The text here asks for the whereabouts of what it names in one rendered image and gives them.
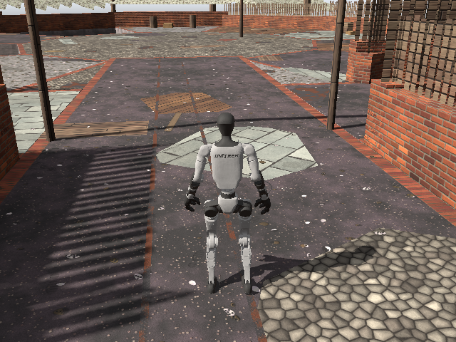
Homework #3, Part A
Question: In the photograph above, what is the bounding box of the left robot forearm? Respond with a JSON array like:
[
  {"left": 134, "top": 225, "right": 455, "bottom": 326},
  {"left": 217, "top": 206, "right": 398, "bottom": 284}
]
[{"left": 186, "top": 172, "right": 200, "bottom": 199}]

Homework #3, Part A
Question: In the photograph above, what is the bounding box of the robot right hand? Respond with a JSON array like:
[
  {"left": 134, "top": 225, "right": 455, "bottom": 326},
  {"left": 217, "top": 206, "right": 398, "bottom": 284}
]
[{"left": 254, "top": 198, "right": 271, "bottom": 214}]

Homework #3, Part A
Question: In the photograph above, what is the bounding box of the robot left upper arm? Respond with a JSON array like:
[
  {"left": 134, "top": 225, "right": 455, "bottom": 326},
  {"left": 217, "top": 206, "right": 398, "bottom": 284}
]
[{"left": 193, "top": 144, "right": 212, "bottom": 183}]

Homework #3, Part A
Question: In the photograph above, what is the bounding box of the robot head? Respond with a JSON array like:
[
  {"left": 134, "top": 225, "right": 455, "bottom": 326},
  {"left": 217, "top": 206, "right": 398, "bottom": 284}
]
[{"left": 214, "top": 113, "right": 238, "bottom": 147}]

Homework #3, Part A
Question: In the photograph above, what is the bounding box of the robot right shin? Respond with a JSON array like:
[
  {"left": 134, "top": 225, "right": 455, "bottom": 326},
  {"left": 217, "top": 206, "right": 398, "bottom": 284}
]
[{"left": 241, "top": 234, "right": 252, "bottom": 284}]

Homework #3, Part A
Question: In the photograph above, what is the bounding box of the right robot forearm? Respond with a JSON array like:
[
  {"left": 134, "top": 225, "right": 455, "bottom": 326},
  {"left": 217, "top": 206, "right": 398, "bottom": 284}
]
[{"left": 254, "top": 171, "right": 269, "bottom": 200}]

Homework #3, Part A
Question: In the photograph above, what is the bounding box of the robot left hand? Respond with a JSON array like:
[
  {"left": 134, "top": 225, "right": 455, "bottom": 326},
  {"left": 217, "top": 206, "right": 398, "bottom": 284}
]
[{"left": 184, "top": 196, "right": 200, "bottom": 212}]

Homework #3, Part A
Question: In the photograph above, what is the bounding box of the robot right upper arm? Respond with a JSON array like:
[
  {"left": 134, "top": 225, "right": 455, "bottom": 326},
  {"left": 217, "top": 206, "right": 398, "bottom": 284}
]
[{"left": 242, "top": 143, "right": 261, "bottom": 182}]

